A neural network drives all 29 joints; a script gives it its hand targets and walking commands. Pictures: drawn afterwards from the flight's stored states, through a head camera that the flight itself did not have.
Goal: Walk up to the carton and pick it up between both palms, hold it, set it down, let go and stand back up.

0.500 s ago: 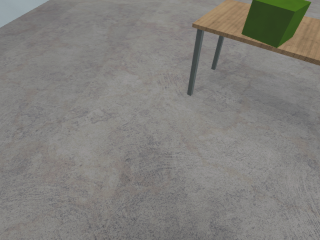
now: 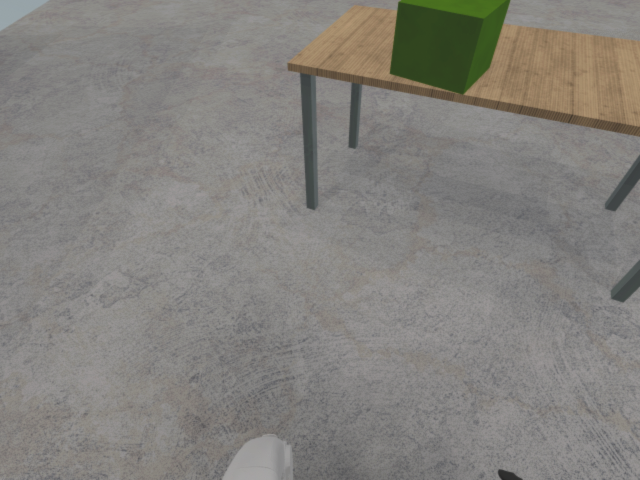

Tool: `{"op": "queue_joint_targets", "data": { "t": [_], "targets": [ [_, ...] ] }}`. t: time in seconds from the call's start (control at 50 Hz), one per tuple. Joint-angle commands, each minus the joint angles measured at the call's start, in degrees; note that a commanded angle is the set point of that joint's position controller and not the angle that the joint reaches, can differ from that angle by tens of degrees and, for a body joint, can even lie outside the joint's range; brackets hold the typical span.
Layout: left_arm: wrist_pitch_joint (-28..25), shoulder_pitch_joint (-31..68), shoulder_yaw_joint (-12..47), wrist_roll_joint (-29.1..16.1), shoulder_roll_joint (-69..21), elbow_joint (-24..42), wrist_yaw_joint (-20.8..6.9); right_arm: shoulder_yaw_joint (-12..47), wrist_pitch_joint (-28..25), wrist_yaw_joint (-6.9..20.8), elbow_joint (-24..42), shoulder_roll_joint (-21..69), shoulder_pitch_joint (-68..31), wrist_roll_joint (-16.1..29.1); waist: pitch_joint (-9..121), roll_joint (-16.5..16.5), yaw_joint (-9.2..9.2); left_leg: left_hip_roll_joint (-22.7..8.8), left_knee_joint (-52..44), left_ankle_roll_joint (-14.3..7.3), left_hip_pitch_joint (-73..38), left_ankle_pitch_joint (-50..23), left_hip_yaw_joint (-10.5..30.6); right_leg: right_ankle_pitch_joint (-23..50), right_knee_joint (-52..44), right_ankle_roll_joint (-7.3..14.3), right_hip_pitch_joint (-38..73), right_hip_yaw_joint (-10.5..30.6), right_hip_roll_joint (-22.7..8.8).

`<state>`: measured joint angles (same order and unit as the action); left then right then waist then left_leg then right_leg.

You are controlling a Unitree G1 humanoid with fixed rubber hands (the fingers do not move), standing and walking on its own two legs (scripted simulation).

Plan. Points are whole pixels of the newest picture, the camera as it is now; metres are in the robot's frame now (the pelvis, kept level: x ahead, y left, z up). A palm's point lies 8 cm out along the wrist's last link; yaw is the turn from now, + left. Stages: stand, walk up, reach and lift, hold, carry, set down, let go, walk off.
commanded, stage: walk up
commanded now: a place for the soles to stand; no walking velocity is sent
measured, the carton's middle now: (447, 37) +1.27 -0.35 +0.03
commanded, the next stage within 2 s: none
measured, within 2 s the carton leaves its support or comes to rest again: neither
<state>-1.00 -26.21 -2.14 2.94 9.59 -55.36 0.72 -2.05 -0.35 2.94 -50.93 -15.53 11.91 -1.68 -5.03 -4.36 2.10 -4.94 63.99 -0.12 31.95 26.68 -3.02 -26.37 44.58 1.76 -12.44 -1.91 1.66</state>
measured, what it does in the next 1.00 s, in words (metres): walks ahead, turning right: left foot, then right foot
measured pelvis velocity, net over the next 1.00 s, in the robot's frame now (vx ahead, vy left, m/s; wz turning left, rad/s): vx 0.47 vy -0.02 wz -0.33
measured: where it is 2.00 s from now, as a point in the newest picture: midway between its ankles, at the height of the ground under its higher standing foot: (358, 304)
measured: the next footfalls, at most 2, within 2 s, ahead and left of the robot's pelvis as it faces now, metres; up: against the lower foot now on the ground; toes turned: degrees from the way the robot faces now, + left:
left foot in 0.14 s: +0.24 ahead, +0.15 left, +0.00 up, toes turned +3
right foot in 0.62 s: +0.45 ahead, -0.15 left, +0.00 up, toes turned -18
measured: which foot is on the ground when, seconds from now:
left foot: up 0.00-0.12, down 0.14-0.68, up 0.70-1.00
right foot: down 0.00-0.16, up 0.18-0.60, down 0.62-1.00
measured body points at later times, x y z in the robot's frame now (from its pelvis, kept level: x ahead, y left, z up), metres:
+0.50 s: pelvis +0.24 +0.04 +0.02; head +0.26 +0.02 +0.47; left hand +0.40 +0.28 -0.09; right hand +0.17 -0.20 -0.12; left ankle +0.20 +0.15 -0.70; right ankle +0.33 -0.13 -0.65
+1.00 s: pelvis +0.47 -0.02 +0.01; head +0.50 -0.03 +0.46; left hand +0.57 +0.21 -0.12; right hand +0.52 -0.31 -0.09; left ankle +0.63 +0.08 -0.67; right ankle +0.41 -0.14 -0.70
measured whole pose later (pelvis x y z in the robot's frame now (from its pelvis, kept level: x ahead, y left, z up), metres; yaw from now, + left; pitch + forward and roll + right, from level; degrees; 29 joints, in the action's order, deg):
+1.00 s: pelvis +0.47 -0.02 +0.01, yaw -19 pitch -4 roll -3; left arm -3.2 -21.7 -1.6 2.5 12.6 -44.3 0.0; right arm -1.9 -1.1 2.5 -38.1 -16.3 12.5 -1.4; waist -7.9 -2.9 2.9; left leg -8.2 53.2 0.2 32.6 17.7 -0.7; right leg -22.6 38.1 1.3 -11.8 -0.4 2.8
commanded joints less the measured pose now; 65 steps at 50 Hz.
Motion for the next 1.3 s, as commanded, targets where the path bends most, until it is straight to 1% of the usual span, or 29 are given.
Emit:
{"op": "queue_joint_targets", "data": {
  "t": [0.0,0.06,0.08,0.1,0.12,0.14,0.16,0.18,0.24,0.28,0.36,0.5,0.56,0.58,0.6,0.62,0.64,0.66,0.7,0.74,0.88,0.96,1.02,1.04,1.06,1.08,1.1,1.18,1.28],
  "targets": [
    [-2.7,5.4,-4.0,-0.5,16.9,6.0,0.5,-2.4,-1.7,0.1,8.2,-5.2,1.6,0.2,-6.6,10.1,-2.82,-2.4,-12.8,-0.6,-6.6,-12.3,2.8,-13.0,-27.9,11.4,-14.2,22.6,-14.9],
    [-2.4,8.5,-4.2,-0.5,16.8,7.4,-0.3,-3.8,-2.6,-0.7,7.1,-5.5,11.4,-0.5,-3.0,5.0,-7.38,1.3,-20.2,-1.2,-26.4,-17.4,-2.8,-7.4,-17.1,9.1,-22.5,16.6,-11.8],
    [-2.2,7.8,-3.5,-0.3,14.4,7.5,-0.6,-4.7,-3.2,-1.4,5.8,-7.2,18.0,-0.9,0.0,-0.2,-10.15,3.1,-21.6,-1.3,-35.3,-15.0,-2.5,-1.0,-5.8,7.1,-25.2,13.4,-8.6],
    [-2.2,3.2,-1.9,-0.5,10.1,7.3,-1.1,-5.5,-3.7,-2.2,5.0,-9.9,22.8,-1.6,4.9,-10.7,-10.90,-0.1,-27.6,-1.8,-39.4,-4.7,3.6,4.4,12.5,4.8,-24.0,7.2,-2.9],
    [-2.3,-1.8,-0.6,-1.2,6.0,9.0,-1.4,-5.6,-4.0,-3.0,6.7,-14.3,22.9,-2.6,6.2,-22.3,-9.04,-16.1,-44.6,-6.3,-38.2,18.4,33.5,-6.0,29.7,0.8,-28.9,2.6,3.4],
    [-0.9,-4.0,-1.9,-0.7,10.1,9.0,-1.1,-5.7,-3.4,-3.6,7.8,-16.1,17.4,-1.5,3.0,-15.7,-5.35,-22.3,-57.5,-10.7,-32.0,35.2,52.8,-7.6,34.1,-0.5,-29.7,5.7,1.4],
    [0.2,-3.7,-2.4,0.2,12.7,8.2,-1.0,-5.5,-3.1,-4.0,8.6,-16.3,13.0,-0.6,-1.1,-12.4,-3.57,-24.1,-61.0,-12.8,-28.1,40.3,57.2,-6.0,37.5,-0.9,-30.3,5.8,-1.5],
    [0.4,-0.7,-2.5,0.4,13.2,7.8,-1.0,-4.8,-3.3,-4.0,9.2,-15.1,11.8,0.1,-4.5,-9.3,-4.27,-23.1,-60.8,-12.9,-26.3,34.3,53.1,-2.2,38.8,-1.0,-31.4,6.5,-3.4],
    [0.0,3.6,-1.9,-0.6,10.7,8.1,-1.5,-3.1,-4.2,-4.2,9.5,-10.5,8.3,-1.3,-7.5,-3.8,-3.69,-18.7,-50.5,-12.2,-20.6,1.7,24.2,3.5,35.2,-1.2,-27.7,7.4,-6.9],
    [0.0,4.5,-1.6,-1.4,9.9,9.3,-2.1,-2.1,-4.8,-3.6,8.4,-8.3,7.7,-1.7,-6.6,-3.0,-2.71,-16.5,-48.8,-12.6,-18.7,-7.8,15.3,4.6,31.0,-1.2,-24.0,8.4,-7.0],
    [0.0,10.6,-0.9,-1.9,8.1,13.1,-3.2,-1.3,-5.5,-3.5,6.4,-7.4,12.3,-1.6,-6.5,-0.6,-3.72,-16.1,-49.3,-13.3,-22.8,-19.8,7.2,10.0,18.8,-1.8,-26.6,6.4,-7.2],
    [-1.4,15.2,-1.2,-0.9,7.4,17.8,-4.1,-2.5,-4.4,-3.6,7.9,-11.6,13.6,-1.1,-1.3,-0.9,-4.68,-15.1,-44.7,-12.2,-23.6,-22.0,-2.9,17.5,-4.1,-0.3,-13.1,-1.4,-5.3],
    [-2.3,5.4,-3.1,0.3,10.6,16.1,-3.1,-2.1,-3.2,-3.7,7.8,-12.0,14.3,-0.9,3.1,5.8,0.01,-13.3,-30.0,-10.3,-21.6,-26.3,-6.8,17.7,-9.5,1.8,1.7,-3.3,-1.8],
    [-2.6,-2.0,-4.3,0.6,13.8,13.9,-2.3,-1.1,-2.7,-3.4,7.9,-9.5,16.9,-1.0,8.4,12.4,2.78,-9.2,-15.5,-8.2,-19.8,-27.1,-10.5,15.0,-9.9,3.2,10.4,-1.7,-0.4],
    [-2.8,-7.7,-5.4,0.7,18.2,12.9,-1.2,0.2,-2.4,-2.9,9.3,-6.6,20.1,-0.7,14.7,20.3,4.78,-4.2,-0.9,-5.2,-10.6,-17.0,-10.7,7.3,-11.4,7.4,20.6,15.6,-8.6],
    [-2.6,-7.2,-6.1,-0.2,22.6,14.3,-0.4,0.0,-1.8,-2.3,11.4,-6.0,22.0,0.5,15.1,25.4,3.46,3.9,8.1,-2.1,2.0,4.6,-6.2,4.4,-20.7,15.0,26.1,43.3,-19.9],
    [-1.9,-7.4,-6.7,-2.1,23.6,14.0,0.6,-1.3,-0.4,-2.4,11.8,-9.7,17.4,0.5,15.0,19.3,5.24,3.2,13.3,-1.9,5.0,7.0,-0.8,-2.8,-26.3,19.0,25.6,51.6,-23.4],
    [-1.7,-5.7,-6.1,-2.4,22.4,14.7,1.1,-1.7,0.0,-2.2,12.4,-10.7,13.8,0.1,12.0,17.0,5.12,1.6,15.9,-1.8,7.3,4.7,0.9,-2.6,-28.2,18.1,23.3,50.4,-23.5],
    [-1.6,-1.6,-4.6,-1.5,19.3,17.1,1.8,-1.4,-0.9,-1.7,13.2,-9.1,10.8,-0.1,5.8,13.0,4.29,-1.1,18.3,-1.5,6.7,-0.8,2.8,15.1,-27.0,15.0,13.8,37.5,-21.8],
    [-2.1,3.7,-3.8,-1.4,17.2,17.7,1.3,-0.7,-1.3,-1.4,13.3,-6.1,11.3,-0.2,0.6,11.5,0.75,-3.1,14.9,-1.1,1.8,-2.2,4.0,24.2,-24.8,13.8,1.4,26.9,-19.4],
    [-4.5,5.8,-3.2,-0.3,16.0,17.1,0.2,-0.4,-1.5,-0.4,16.7,-3.7,6.3,0.4,-1.6,10.1,-0.97,-5.0,-8.3,0.9,0.3,-8.1,3.8,26.5,-24.3,15.4,-4.8,19.8,-17.2],
    [-4.2,7.3,-3.6,-0.4,16.4,17.6,-0.6,-1.4,-2.7,-0.1,17.2,-3.7,7.5,-0.1,3.3,11.3,-2.01,-2.5,-22.1,-1.0,-13.2,-16.0,0.6,19.2,-19.5,11.1,-7.6,14.4,-13.5],
    [-3.4,6.3,-2.6,0.0,13.2,17.5,-1.3,-3.7,-3.5,-1.3,14.8,-7.5,18.6,-1.1,8.1,2.4,-7.37,1.6,-26.9,-2.6,-32.6,-18.1,-2.0,13.5,-4.9,7.1,-14.6,11.4,-9.6],
    [-3.2,2.6,-1.5,-0.1,9.7,17.6,-1.7,-4.6,-3.9,-2.0,13.9,-10.4,22.4,-1.7,11.7,-5.8,-8.37,-1.9,-30.6,-4.0,-37.3,-10.8,3.2,12.1,9.2,4.7,-16.0,6.8,-4.7],
    [-2.9,-1.5,-0.2,-0.8,5.8,19.0,-2.1,-5.3,-4.1,-2.6,14.9,-15.1,22.7,-2.2,13.2,-17.0,-8.02,-16.6,-40.5,-9.4,-38.7,4.8,26.5,-3.3,25.9,0.5,-23.6,1.9,1.9],
    [-1.3,-1.9,-1.6,-1.2,10.1,19.1,-1.8,-6.2,-3.1,-3.0,15.6,-17.7,18.5,-0.7,10.6,-14.8,-6.83,-23.3,-51.7,-15.7,-33.9,21.4,43.4,-9.3,31.6,-0.9,-27.4,3.4,2.2],
    [0.0,-0.7,-2.3,-0.4,13.4,18.4,-1.7,-5.9,-2.4,-3.4,15.9,-16.8,14.7,0.0,5.7,-11.2,-5.61,-24.2,-55.0,-17.1,-29.4,30.7,46.9,-7.6,34.6,-1.4,-28.4,4.6,-1.2],
    [-0.4,3.6,-2.8,-0.5,12.9,17.8,-2.3,-3.4,-3.4,-3.8,15.8,-11.1,12.0,-0.5,-3.8,-4.4,-4.76,-17.9,-50.0,-13.0,-19.2,1.3,22.5,2.5,32.3,-1.4,-26.7,7.2,-5.2],
    [-0.2,4.6,-2.3,-1.2,10.1,18.1,-3.4,-2.6,-4.6,-3.5,13.2,-9.7,11.0,-0.5,-3.2,-2.1,-3.61,-14.9,-51.2,-13.8,-16.2,-2.0,13.1,7.2,20.2,-2.3,-22.5,5.5,-5.8]
  ]
}}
